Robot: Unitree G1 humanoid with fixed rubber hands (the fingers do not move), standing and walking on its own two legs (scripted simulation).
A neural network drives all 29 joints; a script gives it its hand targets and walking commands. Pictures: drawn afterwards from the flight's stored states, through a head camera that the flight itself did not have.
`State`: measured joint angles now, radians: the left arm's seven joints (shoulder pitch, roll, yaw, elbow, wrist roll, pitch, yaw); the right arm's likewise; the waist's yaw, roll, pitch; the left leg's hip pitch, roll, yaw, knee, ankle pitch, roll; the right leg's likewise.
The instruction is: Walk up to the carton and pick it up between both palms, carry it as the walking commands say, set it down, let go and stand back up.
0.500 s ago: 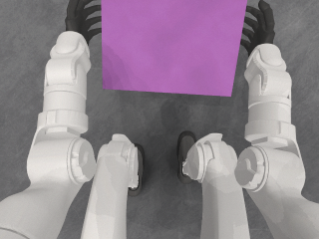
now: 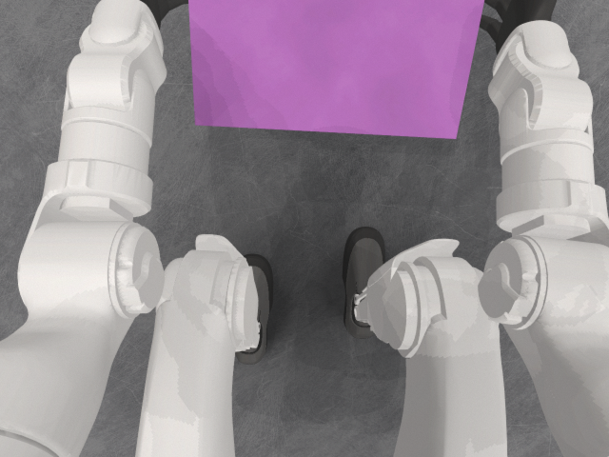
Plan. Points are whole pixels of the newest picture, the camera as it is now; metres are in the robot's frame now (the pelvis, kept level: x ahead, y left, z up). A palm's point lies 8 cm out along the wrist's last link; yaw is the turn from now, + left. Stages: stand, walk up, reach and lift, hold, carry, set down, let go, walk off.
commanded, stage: set down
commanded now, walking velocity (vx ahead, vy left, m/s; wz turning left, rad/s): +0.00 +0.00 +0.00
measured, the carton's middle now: (329, 13) +0.57 -0.03 -0.23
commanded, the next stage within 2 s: none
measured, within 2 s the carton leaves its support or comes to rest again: rests again in 1.32 s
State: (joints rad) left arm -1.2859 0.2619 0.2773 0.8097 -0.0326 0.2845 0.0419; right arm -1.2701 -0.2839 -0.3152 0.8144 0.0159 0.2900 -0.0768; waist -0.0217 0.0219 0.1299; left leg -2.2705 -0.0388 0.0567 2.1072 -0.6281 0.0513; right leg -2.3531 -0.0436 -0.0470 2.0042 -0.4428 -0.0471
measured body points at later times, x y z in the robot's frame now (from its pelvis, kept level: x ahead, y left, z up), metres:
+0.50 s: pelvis +0.00 +0.00 -0.04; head +0.37 +0.00 +0.20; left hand +0.57 +0.15 -0.22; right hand +0.56 -0.22 -0.21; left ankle +0.08 +0.10 -0.36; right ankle +0.14 -0.11 -0.36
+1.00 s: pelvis -0.01 +0.00 -0.05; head +0.37 +0.00 +0.19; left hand +0.57 +0.15 -0.22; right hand +0.56 -0.22 -0.22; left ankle +0.08 +0.10 -0.36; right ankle +0.14 -0.11 -0.36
